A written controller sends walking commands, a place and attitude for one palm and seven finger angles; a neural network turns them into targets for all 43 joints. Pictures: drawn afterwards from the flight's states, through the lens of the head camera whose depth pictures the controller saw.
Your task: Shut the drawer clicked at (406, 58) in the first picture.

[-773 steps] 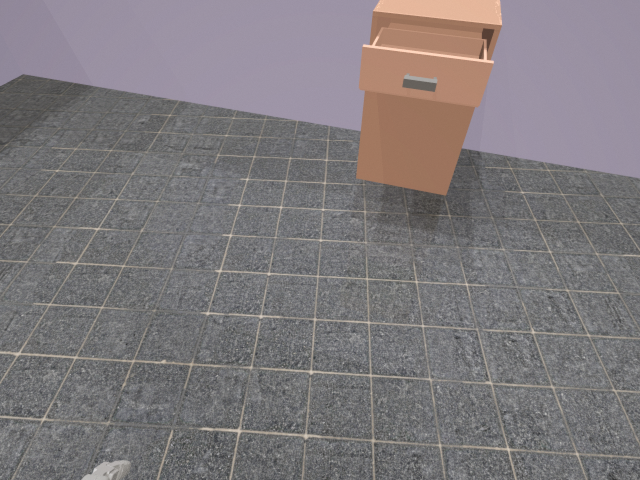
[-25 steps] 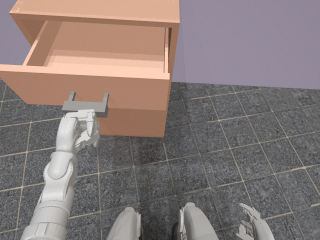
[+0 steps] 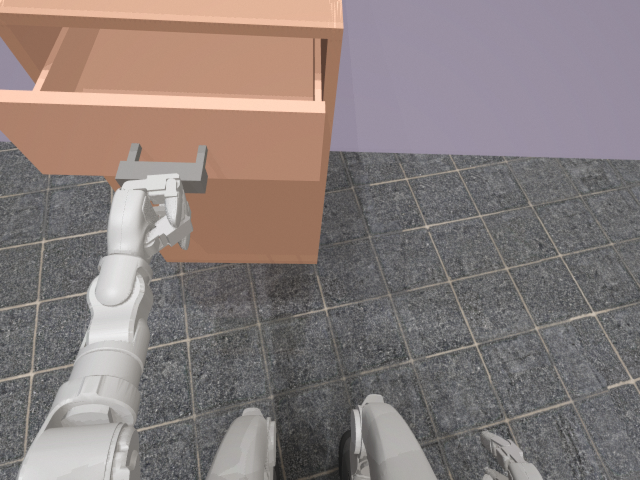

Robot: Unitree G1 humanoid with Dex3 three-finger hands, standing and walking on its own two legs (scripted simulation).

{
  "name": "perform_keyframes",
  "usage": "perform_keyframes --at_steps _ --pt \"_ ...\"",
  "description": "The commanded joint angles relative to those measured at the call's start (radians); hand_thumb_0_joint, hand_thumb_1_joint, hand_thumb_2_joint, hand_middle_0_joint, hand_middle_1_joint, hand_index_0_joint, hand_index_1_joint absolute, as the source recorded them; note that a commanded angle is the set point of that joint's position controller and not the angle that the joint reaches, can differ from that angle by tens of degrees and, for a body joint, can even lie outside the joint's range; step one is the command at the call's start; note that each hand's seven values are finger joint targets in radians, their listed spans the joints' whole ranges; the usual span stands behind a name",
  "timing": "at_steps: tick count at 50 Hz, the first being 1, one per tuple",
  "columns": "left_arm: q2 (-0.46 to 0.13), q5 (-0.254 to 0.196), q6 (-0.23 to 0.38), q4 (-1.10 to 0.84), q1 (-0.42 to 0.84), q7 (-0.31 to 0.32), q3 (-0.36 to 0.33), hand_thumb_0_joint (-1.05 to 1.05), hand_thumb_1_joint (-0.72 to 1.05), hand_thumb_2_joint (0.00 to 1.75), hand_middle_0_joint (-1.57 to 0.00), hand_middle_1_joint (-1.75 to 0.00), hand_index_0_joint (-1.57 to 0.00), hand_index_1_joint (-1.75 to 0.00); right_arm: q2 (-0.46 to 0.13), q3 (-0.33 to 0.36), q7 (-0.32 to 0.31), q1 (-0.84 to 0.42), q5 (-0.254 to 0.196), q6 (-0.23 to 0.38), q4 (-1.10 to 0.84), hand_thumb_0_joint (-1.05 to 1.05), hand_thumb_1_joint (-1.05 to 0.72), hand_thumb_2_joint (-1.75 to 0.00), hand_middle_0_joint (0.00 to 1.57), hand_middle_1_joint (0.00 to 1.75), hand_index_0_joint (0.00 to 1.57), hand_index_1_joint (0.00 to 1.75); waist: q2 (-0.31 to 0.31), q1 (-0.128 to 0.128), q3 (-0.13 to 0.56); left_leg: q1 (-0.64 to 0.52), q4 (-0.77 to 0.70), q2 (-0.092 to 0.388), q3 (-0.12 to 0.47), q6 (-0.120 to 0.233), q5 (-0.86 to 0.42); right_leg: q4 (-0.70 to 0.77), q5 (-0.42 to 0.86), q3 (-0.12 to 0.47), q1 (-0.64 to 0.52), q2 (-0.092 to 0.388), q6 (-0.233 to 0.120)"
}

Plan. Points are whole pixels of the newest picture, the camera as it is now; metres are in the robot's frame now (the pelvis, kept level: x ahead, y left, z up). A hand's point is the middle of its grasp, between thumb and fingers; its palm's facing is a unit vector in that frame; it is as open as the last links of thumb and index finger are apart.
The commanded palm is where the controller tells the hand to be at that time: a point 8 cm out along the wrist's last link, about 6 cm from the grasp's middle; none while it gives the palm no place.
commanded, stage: push the drawer shut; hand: left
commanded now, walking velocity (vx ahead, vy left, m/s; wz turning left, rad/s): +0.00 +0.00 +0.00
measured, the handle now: (166, 164) +0.51 +0.19 +0.03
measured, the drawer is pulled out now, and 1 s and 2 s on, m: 0.13 0.01 0.00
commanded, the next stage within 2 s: pull the fist back off the drawer in 1.62 s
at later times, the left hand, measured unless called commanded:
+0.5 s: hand (194, 167) +0.50 +0.16 +0.03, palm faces -0.02 -1.00 -0.04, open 3.4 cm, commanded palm +0.49 +0.20 +0.03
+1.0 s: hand (201, 139) +0.55 +0.15 +0.03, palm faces +0.00 -1.00 -0.05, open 3.4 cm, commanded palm +0.54 +0.19 +0.03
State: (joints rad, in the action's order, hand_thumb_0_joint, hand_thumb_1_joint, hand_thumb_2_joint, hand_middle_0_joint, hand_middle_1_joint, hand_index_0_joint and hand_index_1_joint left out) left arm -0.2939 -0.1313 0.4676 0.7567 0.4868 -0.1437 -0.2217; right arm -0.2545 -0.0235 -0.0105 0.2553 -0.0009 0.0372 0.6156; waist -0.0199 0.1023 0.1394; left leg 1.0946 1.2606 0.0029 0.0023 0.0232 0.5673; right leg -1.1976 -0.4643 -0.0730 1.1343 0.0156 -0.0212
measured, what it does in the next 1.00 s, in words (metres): stands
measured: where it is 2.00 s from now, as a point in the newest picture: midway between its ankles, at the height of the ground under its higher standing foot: outside the picture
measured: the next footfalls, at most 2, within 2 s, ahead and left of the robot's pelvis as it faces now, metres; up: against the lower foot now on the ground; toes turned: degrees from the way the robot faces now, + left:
none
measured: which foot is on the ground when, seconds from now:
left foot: down 0.00-1.00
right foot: down 0.00-1.00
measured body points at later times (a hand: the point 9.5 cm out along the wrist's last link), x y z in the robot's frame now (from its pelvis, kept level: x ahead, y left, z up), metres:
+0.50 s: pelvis +0.00 +0.00 -0.01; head +0.16 +0.01 +0.41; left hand +0.50 +0.21 +0.03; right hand +0.03 -0.27 -0.12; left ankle +0.01 +0.10 -0.63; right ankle +0.05 -0.11 -0.63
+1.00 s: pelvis +0.01 +0.01 -0.01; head +0.18 +0.02 +0.40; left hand +0.54 +0.21 +0.03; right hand +0.01 -0.26 -0.12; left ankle +0.01 +0.10 -0.63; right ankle +0.05 -0.11 -0.63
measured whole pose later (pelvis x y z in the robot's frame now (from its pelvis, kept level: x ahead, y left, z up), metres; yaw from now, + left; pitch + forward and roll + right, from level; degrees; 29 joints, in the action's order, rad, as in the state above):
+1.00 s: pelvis +0.01 +0.01 -0.01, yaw -2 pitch +29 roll -4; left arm -0.49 -0.02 0.46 1.18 0.97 -0.14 -0.39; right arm -0.26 -0.05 0.03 0.33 0.05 -0.07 0.62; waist -0.04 0.22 0.12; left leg 1.24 1.31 0.03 0.01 0.03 0.58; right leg -1.21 -0.46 -0.08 1.26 -0.01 -0.02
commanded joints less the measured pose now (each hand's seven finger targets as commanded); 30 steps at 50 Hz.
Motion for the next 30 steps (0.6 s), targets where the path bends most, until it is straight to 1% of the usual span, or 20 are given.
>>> perform_keyframes --at_steps 1,2,4,6,8,9,10,13,14,16,17,18,19,21,24,25,26,27,29,30 --pt "-0.212 -0.011 0.097 -0.191 0.472 0.012 -0.072 0.00 0.90 0.90 -1.40 -1.60 -1.40 -1.60 -0.162 0.057 -0.016 0.088 0.005 0.026 -0.074 0.00 -0.90 -0.90 0.20 0.30 0.20 0.30 -0.051 0.031 0.466 -0.206 -0.178 -0.005 0.041 -0.008 -0.265 0.146 0.165 0.059 -0.305 -0.017 -0.003" --pt "-0.219 -0.013 0.102 -0.188 0.503 0.011 -0.073 0.00 0.90 0.90 -1.40 -1.60 -1.40 -1.60 -0.164 0.056 -0.016 0.091 0.007 0.027 -0.071 0.00 -0.90 -0.90 0.20 0.30 0.20 0.30 -0.071 0.039 0.472 -0.218 -0.177 -0.004 0.045 -0.007 -0.274 0.142 0.168 0.055 -0.290 -0.018 -0.004" --pt "-0.228 -0.008 0.102 -0.137 0.536 0.008 -0.082 0.00 0.90 0.90 -1.40 -1.60 -1.40 -1.60 -0.164 0.054 -0.015 0.099 0.007 0.022 -0.062 0.00 -0.90 -0.90 0.20 0.30 0.20 0.30 -0.066 0.045 0.468 -0.197 -0.169 -0.005 0.040 -0.006 -0.269 0.142 0.170 0.061 -0.292 -0.017 -0.002" --pt "-0.227 -0.007 0.107 -0.107 0.598 0.002 -0.076 0.00 0.90 0.90 -1.40 -1.60 -1.40 -1.60 -0.164 0.053 -0.015 0.106 0.009 0.021 -0.054 0.00 -0.90 -0.90 0.20 0.30 0.20 0.30 -0.056 0.062 0.461 -0.182 -0.163 -0.005 0.040 -0.002 -0.247 0.146 0.154 0.063 -0.284 -0.017 0.000" --pt "-0.279 0.001 0.107 -0.042 0.607 -0.002 -0.119 0.00 0.90 0.90 -1.40 -1.60 -1.40 -1.60 -0.171 0.050 -0.016 0.120 0.012 0.015 -0.051 0.00 -0.90 -0.90 0.20 0.30 0.20 0.30 -0.046 0.056 0.465 -0.155 -0.158 -0.006 0.039 -0.001 -0.240 0.141 0.149 0.066 -0.291 -0.020 -0.001" --pt "-0.274 -0.002 0.110 -0.043 0.646 -0.005 -0.111 0.00 0.90 0.90 -1.40 -1.60 -1.40 -1.60 -0.169 0.049 -0.016 0.117 0.012 0.013 -0.050 0.00 -0.90 -0.90 0.20 0.30 0.20 0.30 -0.062 0.068 0.463 -0.147 -0.152 -0.008 0.034 0.002 -0.234 0.144 0.148 0.072 -0.288 -0.017 0.002" --pt "-0.299 0.003 0.111 -0.023 0.653 -0.007 -0.131 0.00 0.90 0.90 -1.40 -1.60 -1.40 -1.60 -0.172 0.048 -0.016 0.125 0.014 0.011 -0.048 0.00 -0.90 -0.90 0.20 0.30 0.20 0.30 -0.068 0.058 0.478 -0.143 -0.152 -0.008 0.036 0.001 -0.234 0.140 0.144 0.071 -0.296 -0.018 -0.001" --pt "-0.300 0.009 0.105 0.036 0.701 -0.019 -0.128 0.00 0.90 0.90 -1.40 -1.60 -1.40 -1.60 -0.175 0.046 -0.013 0.143 0.016 0.002 -0.048 0.00 -0.90 -0.90 0.20 0.30 0.20 0.30 -0.068 0.076 0.487 -0.146 -0.144 -0.007 0.039 0.004 -0.244 0.135 0.151 0.067 -0.278 -0.024 0.000" --pt "-0.330 0.009 0.108 0.031 0.725 -0.019 -0.147 0.00 0.90 0.90 -1.40 -1.60 -1.40 -1.60 -0.180 0.046 -0.013 0.148 0.018 -0.001 -0.047 0.00 -0.90 -0.90 0.20 0.30 0.20 0.30 -0.084 0.071 0.507 -0.153 -0.141 -0.006 0.042 0.003 -0.259 0.128 0.162 0.067 -0.280 -0.022 -0.002" --pt "-0.321 0.012 0.103 0.045 0.724 -0.022 -0.144 0.00 0.90 0.90 -1.40 -1.60 -1.40 -1.60 -0.180 0.047 -0.009 0.159 0.019 -0.009 -0.049 0.00 -0.90 -0.90 0.20 0.30 0.20 0.30 -0.104 0.070 0.538 -0.185 -0.142 -0.003 0.047 0.000 -0.299 0.123 0.190 0.062 -0.274 -0.024 -0.003" --pt "-0.313 0.009 0.103 0.045 0.750 -0.026 -0.134 0.00 0.90 0.90 -1.40 -1.60 -1.40 -1.60 -0.181 0.047 -0.007 0.167 0.022 -0.011 -0.050 0.00 -0.90 -0.90 0.20 0.30 0.20 0.30 -0.117 0.081 0.548 -0.208 -0.139 -0.003 0.052 0.001 -0.325 0.117 0.207 0.057 -0.260 -0.027 -0.003" --pt "-0.336 0.013 0.102 0.049 0.742 -0.027 -0.157 0.00 0.90 0.90 -1.40 -1.60 -1.40 -1.60 -0.183 0.049 -0.004 0.174 0.024 -0.016 -0.046 0.00 -0.90 -0.90 0.20 0.30 0.20 0.30 -0.119 0.071 0.563 -0.216 -0.137 0.000 0.053 -0.003 -0.343 0.114 0.217 0.055 -0.265 -0.027 -0.003" --pt "-0.334 0.011 0.100 0.049 0.734 -0.029 -0.157 0.00 0.90 0.90 -1.40 -1.60 -1.40 -1.60 -0.184 0.050 -0.002 0.177 0.023 -0.021 -0.051 0.00 -0.90 -0.90 0.20 0.30 0.20 0.30 -0.103 0.074 0.573 -0.215 -0.132 0.001 0.052 -0.001 -0.359 0.113 0.238 0.057 -0.274 -0.028 -0.001" --pt "-0.339 0.017 0.098 0.056 0.760 -0.027 -0.154 0.00 0.90 0.90 -1.40 -1.60 -1.40 -1.60 -0.181 0.047 0.002 0.182 0.025 -0.030 -0.051 0.00 -0.90 -0.90 0.20 0.30 0.20 0.30 -0.113 0.079 0.560 -0.200 -0.131 0.002 0.048 0.000 -0.356 0.117 0.242 0.061 -0.278 -0.029 -0.001" --pt "-0.355 0.029 0.093 0.093 0.771 -0.022 -0.167 0.00 0.90 0.90 -1.40 -1.60 -1.40 -1.60 -0.181 0.046 0.006 0.197 0.026 -0.042 -0.047 0.00 -0.90 -0.90 0.20 0.30 0.20 0.30 -0.091 0.090 0.526 -0.169 -0.129 0.005 0.047 0.005 -0.344 0.122 0.239 0.062 -0.276 -0.032 0.001" --pt "-0.387 0.036 0.092 0.105 0.778 -0.018 -0.190 0.00 0.90 0.90 -1.40 -1.60 -1.40 -1.60 -0.186 0.045 0.006 0.203 0.028 -0.046 -0.046 0.00 -0.90 -0.90 0.20 0.30 0.20 0.30 -0.072 0.090 0.525 -0.152 -0.127 0.006 0.047 0.007 -0.335 0.122 0.236 0.065 -0.284 -0.033 0.002" --pt "-0.378 0.039 0.090 0.108 0.798 -0.017 -0.179 0.00 0.90 0.90 -1.40 -1.60 -1.40 -1.60 -0.182 0.044 0.006 0.203 0.029 -0.049 -0.048 0.00 -0.90 -0.90 0.20 0.30 0.20 0.30 -0.096 0.098 0.518 -0.142 -0.124 0.004 0.042 0.009 -0.328 0.123 0.234 0.068 -0.282 -0.033 0.003" --pt "-0.399 0.043 0.094 0.101 0.817 -0.018 -0.188 0.00 0.90 0.90 -1.40 -1.60 -1.40 -1.60 -0.185 0.043 0.006 0.211 0.031 -0.052 -0.045 0.00 -0.90 -0.90 0.20 0.30 0.20 0.30 -0.107 0.095 0.521 -0.160 -0.124 0.006 0.051 0.007 -0.343 0.113 0.239 0.062 -0.267 -0.035 -0.002" --pt "-0.385 0.049 0.093 0.108 0.846 -0.018 -0.173 0.00 0.90 0.90 -1.40 -1.60 -1.40 -1.60 -0.186 0.043 0.010 0.218 0.033 -0.058 -0.041 0.00 -0.90 -0.90 0.20 0.30 0.20 0.30 -0.131 0.107 0.528 -0.196 -0.124 0.010 0.059 0.003 -0.367 0.111 0.240 0.054 -0.235 -0.036 -0.001" --pt "-0.394 0.053 0.092 0.116 0.836 -0.017 -0.185 0.00 0.90 0.90 -1.40 -1.60 -1.40 -1.60 -0.187 0.044 0.011 0.224 0.034 -0.061 -0.043 0.00 -0.90 -0.90 0.20 0.30 0.20 0.30 -0.131 0.101 0.543 -0.200 -0.121 0.010 0.059 0.003 -0.370 0.112 0.239 0.055 -0.236 -0.037 -0.001"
